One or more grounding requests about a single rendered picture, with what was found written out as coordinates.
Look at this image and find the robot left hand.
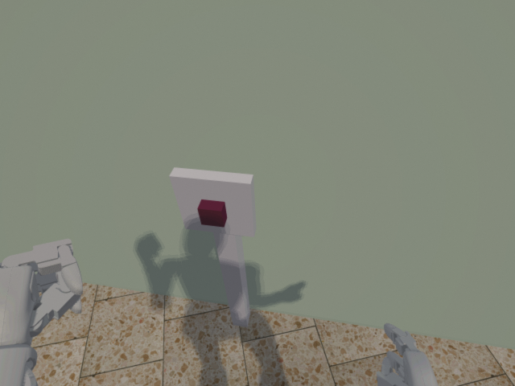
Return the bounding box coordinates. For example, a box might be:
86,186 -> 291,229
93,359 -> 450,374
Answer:
0,239 -> 83,346

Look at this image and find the panel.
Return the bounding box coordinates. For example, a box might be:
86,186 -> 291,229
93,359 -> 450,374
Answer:
169,167 -> 257,327

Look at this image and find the robot right hand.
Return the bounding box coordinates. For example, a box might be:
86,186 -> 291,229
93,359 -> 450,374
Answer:
377,323 -> 438,386

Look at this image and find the left robot forearm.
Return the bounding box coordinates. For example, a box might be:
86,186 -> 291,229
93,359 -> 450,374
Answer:
0,344 -> 38,386

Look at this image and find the button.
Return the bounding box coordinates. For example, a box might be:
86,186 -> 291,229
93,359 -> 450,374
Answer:
197,199 -> 227,227

